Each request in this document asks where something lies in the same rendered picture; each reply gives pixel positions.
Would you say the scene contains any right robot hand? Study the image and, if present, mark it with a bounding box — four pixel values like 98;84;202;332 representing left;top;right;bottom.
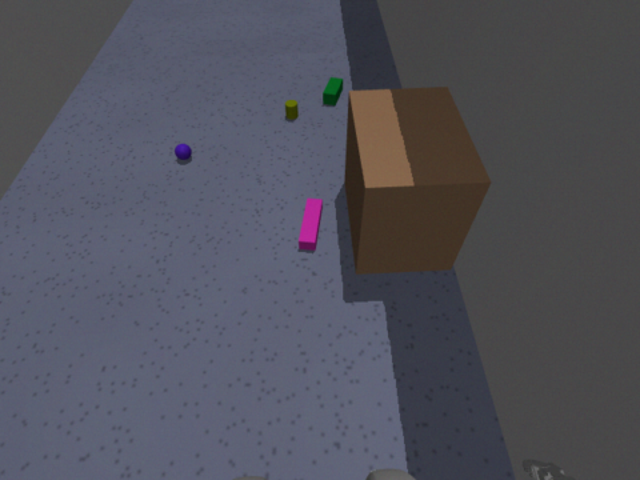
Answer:
522;459;575;480

